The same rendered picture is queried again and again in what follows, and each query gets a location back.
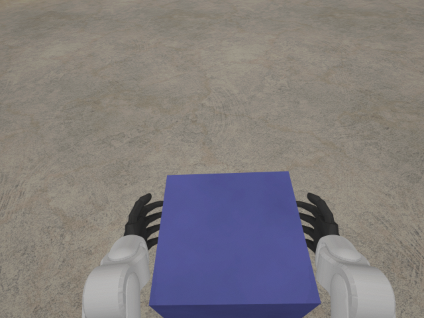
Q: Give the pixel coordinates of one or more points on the robot right hand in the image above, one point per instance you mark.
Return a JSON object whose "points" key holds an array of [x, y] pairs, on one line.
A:
{"points": [[323, 220]]}

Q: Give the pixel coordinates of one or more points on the carton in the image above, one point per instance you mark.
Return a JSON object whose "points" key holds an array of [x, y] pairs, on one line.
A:
{"points": [[232, 246]]}

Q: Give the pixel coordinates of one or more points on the right robot forearm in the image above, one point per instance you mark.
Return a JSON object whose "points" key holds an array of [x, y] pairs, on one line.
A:
{"points": [[357, 289]]}

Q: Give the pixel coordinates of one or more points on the left robot forearm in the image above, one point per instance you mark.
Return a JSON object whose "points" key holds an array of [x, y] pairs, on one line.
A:
{"points": [[112, 290]]}

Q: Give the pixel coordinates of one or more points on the robot left hand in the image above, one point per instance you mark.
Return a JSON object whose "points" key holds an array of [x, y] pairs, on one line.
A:
{"points": [[138, 221]]}

